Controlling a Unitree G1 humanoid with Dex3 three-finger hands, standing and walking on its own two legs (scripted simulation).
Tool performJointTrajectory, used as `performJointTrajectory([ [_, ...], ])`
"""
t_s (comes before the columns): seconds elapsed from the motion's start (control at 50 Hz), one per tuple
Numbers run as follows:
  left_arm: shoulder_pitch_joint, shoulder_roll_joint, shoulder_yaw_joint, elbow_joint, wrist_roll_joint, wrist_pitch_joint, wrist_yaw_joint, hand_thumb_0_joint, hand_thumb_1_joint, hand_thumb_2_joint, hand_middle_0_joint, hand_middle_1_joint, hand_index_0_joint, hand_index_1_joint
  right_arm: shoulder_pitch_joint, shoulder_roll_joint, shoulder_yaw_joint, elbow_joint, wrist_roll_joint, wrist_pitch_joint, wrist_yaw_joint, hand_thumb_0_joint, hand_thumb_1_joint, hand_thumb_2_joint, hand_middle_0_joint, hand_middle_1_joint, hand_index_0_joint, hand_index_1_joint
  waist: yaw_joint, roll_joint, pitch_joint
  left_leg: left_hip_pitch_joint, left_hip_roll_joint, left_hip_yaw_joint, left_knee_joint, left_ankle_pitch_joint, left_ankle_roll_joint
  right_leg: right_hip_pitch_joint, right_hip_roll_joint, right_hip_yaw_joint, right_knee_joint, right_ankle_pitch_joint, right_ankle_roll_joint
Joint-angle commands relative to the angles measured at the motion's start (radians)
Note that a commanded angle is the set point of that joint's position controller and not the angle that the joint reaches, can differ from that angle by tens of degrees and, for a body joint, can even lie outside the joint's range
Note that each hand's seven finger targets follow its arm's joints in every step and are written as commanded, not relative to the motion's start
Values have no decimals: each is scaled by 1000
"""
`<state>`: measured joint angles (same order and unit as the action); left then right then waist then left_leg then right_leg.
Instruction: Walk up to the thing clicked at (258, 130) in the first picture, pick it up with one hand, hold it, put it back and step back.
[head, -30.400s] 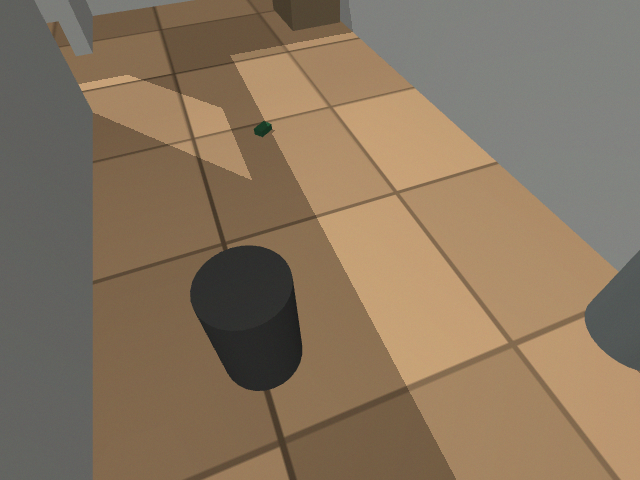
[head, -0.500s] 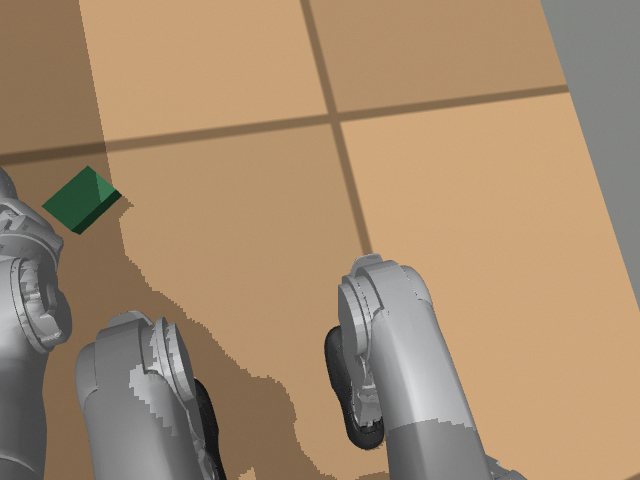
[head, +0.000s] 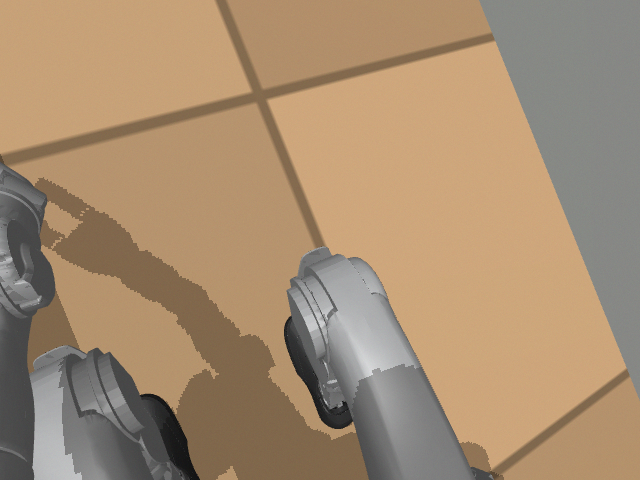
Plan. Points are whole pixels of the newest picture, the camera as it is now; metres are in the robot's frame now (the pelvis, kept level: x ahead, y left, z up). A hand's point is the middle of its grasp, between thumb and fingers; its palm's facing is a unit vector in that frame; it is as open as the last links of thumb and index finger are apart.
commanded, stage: approach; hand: left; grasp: from above
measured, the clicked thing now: out of the picture +0.49 +0.29 -0.31
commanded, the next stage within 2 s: close in in 0.18 s
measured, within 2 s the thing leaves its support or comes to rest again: neither
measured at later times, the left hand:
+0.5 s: hand out of the picture +0.46 +0.29 -0.24, palm faces -0.31 -0.31 -0.90, open 14.2 cm
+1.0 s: hand out of the picture +0.47 +0.30 -0.26, palm faces -0.33 -0.31 -0.89, open 14.2 cm
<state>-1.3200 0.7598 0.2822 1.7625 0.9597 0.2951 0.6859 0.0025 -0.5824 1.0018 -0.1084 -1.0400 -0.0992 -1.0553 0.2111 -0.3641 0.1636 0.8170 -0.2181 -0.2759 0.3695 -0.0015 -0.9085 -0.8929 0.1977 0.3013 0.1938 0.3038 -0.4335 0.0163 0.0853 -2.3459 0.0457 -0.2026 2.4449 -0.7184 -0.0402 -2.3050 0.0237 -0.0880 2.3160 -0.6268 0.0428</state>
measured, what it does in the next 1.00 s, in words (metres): stands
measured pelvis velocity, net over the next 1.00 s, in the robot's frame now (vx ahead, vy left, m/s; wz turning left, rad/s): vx -0.01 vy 0.01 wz -0.04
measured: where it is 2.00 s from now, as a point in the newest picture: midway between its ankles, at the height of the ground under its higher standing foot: (256, 431)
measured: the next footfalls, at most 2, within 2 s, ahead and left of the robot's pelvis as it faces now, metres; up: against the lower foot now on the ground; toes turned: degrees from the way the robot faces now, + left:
none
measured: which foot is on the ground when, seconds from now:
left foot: down 0.00-1.00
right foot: down 0.00-1.00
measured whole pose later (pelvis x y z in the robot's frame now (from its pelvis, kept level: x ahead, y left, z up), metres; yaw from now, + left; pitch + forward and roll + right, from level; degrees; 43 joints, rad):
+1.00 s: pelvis -0.01 +0.01 -0.01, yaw -3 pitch +30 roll -13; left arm -1.27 0.98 0.24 1.85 0.92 0.20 0.68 0.00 -0.55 0.98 -0.10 -1.01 -0.10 -1.02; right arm 0.18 -0.37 0.29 0.74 -0.24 -0.35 0.38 0.00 -0.90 -0.90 0.20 0.30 0.19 0.30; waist -0.46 -0.10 0.23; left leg -2.34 0.03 -0.25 2.50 -0.70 -0.02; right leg -2.26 0.03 -0.13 2.32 -0.61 0.07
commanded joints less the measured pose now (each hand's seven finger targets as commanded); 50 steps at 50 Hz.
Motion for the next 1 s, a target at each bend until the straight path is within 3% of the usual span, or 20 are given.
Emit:
performJointTrajectory([
  [0.0, -139, 261, -31, -108, -26, 42, -14, 0, -596, 984, -86, -1027, -77, -1032, 199, -252, -70, -3, 27, 24, -1, 0, -899, -896, 200, 300, 200, 300, 46, 279, -751, 351, -16, 147, -209, 263, 83, 573, 41, -76, -234, 287, -37],
  [0.02, -113, 245, -49, -105, -33, 46, -32, 0, -586, 980, -87, -1027, -80, -1030, 198, -250, -65, -11, 31, 27, -2, 0, -897, -895, 200, 300, 200, 300, 46, 257, -730, 323, -19, 150, -209, 255, 89, 579, 44, -68, -238, 284, -34],
  [0.04, -104, 296, -17, -119, -37, 41, -41, 0, -587, 982, -85, -1018, -77, -1022, 234, -260, -73, 26, 34, 29, -5, 0, -895, -894, 200, 300, 200, 300, 46, 219, -718, 290, -20, 142, -207, 241, 91, 567, 41, -73, -234, 259, -33],
  [0.06, -98, 262, -43, -105, -42, 37, -54, 0, -573, 970, -87, -1032, -84, -1031, 217, -251, -66, 4, 36, 30, -6, 0, -894, -894, 200, 300, 200, 300, 44, 213, -707, 279, -19, 140, -215, 222, 91, 570, 47, -72, -236, 237, -36],
  [0.08, -83, 267, -29, -68, -57, 30, -59, 0, -576, 973, -86, -1031, -82, -1030, 232, -253, -66, 14, 36, 30, -13, 0, -894, -894, 200, 300, 200, 300, 36, 177, -682, 264, -18, 134, -207, 207, 94, 565, 49, -76, -240, 218, -34],
  [0.12, -88, 228, -54, -52, -63, 6, -73, 0, -566, 972, -88, -1030, -84, -1029, 235, -248, -62, 14, 37, 18, -23, 0, -890, -892, 201, 300, 200, 300, 16, 161, -654, 267, -20, 121, -209, 175, 91, 534, 51, -85, -237, 172, -39],
  [0.2, -201, 219, -75, -80, -53, -72, -68, 0, -548, 963, -95, -1033, -95, -1029, 260, -267, -52, 17, 23, -21, -38, 0, -886, -890, 201, 300, 200, 300, -41, 194, -609, 329, -21, 98, -213, 108, 78, 442, 45, -113, -228, 88, -53],
  [0.24, -263, 157, -133, -108, -56, -112, -60, 0, -544, 951, -92, -1053, -98, -1043, 219, -263, -50, 12, 16, -50, -47, 0, -888, -891, 201, 300, 200, 300, -60, 265, -580, 409, -22, 84, -233, 42, 62, 370, 41, -126, -226, 25, -64],
  [0.26, -282, 159, -137, -113, -51, -128, -49, 0, -531, 939, -89, -1051, -101, -1034, 219, -266, -53, 16, 13, -60, -50, 0, -885, -891, 201, 300, 200, 300, -65, 295, -573, 443, -22, 84, -245, 23, 54, 369, 42, -132, -231, 8, -68],
  [0.32, -303, 171, -148, -119, -26, -146, 0, 0, -538, 930, -87, -1057, -102, -1037, 201, -280, -52, 40, 5, -78, -55, 0, -892, -894, 200, 300, 200, 300, -45, 364, -604, 509, -18, 88, -243, 28, 40, 355, 35, -139, -220, 45, -72],
  [0.36, -316, 150, -147, -107, -19, -145, 35, 0, -587, 982, -89, -1017, -78, -1025, 203, -273, -44, 52, -9, -83, -46, 0, -900, -903, 200, 301, 200, 301, -49, 410, -638, 549, -14, 97, -228, 101, 30, 375, 30, -142, -204, 118, -75],
  [0.44, -272, 178, -118, -15, -7, -122, 87, 0, -611, 1021, -94, -972, -65, -998, 196, -294, -33, 68, -28, -92, -18, 0, -901, -903, 200, 301, 200, 301, -51, 443, -634, 574, -4, 92, -204, 241, 18, 399, 28, -154, -171, 254, -73],
  [0.5, -252, 235, -84, 17, 4, -97, 120, 0, -594, 987, -96, -995, -80, -1008, 196, -321, -21, 57, -32, -93, 6, 0, -902, -903, 200, 301, 200, 301, -47, 441, -626, 587, 2, 85, -205, 317, 16, 436, 29, -155, -160, 319, -71],
  [0.52, -250, 264, -67, 34, 18, -88, 134, 0, -577, 973, -96, -1005, -85, -1012, 201, -326, -20, 48, -29, -89, 12, 0, -900, -903, 200, 301, 200, 301, -44, 439, -628, 587, 4, 82, -204, 334, 19, 446, 30, -154, -169, 333, -70],
  [0.58, -231, 260, -59, 55, 0, -69, 149, 0, -569, 958, -90, -1014, -84, -1017, 190, -325, -10, 24, -30, -86, 36, 0, -901, -904, 200, 301, 200, 301, -56, 420, -594, 550, 4, 72, -197, 330, 28, 459, 27, -158, -166, 335, -67],
  [0.64, -216, 279, -57, 40, -25, -60, 128, 0, -548, 943, -91, -1024, -92, -1019, 185, -330, 4, -9, -27, -85, 47, 0, -901, -903, 200, 301, 200, 301, -62, 402, -601, 533, 1, 75, -185, 324, 42, 480, 37, -150, -180, 330, -61],
  [0.72, -193, 364, -21, 17, -43, -53, 99, 0, -574, 970, -89, -1009, -77, -1017, 192, -331, 17, -29, -19, -72, 42, 0, -902, -904, 200, 301, 200, 301, -67, 340, -600, 442, -2, 85, -177, 297, 57, 541, 41, -140, -195, 311, -48],
  [0.8, -183, 402, -21, 7, -41, -63, 65, 0, -570, 977, -90, -1008, -76, -1018, 201, -333, 35, -43, -7, -65, 25, 0, -898, -903, 200, 301, 200, 301, -65, 344, -607, 437, 4, 77, -178, 280, 58, 548, 45, -146, -199, 290, -48],
  [0.94, -232, 404, -75, -35, -28, -116, 28, 0, -564, 976, -91, -1008, -79, -1016, 200, -337, 52, -38, -8, -76, -4, 0, -896, -901, 200, 301, 200, 301, -99, 386, -540, 451, 5, 62, -188, 166, 54, 485, 46, -170, -198, 184, -57],
  [0.98, -233, 380, -94, -34, -27, -129, 22, 0, -562, 973, -90, -1011, -80, -1018, 192, -334, 61, -40, -11, -83, -8, 0, -897, -902, 200, 301, 200, 301, -111, 389, -506, 472, 5, 49, -193, 159, 48, 450, 42, -184, -189, 176, -59],
])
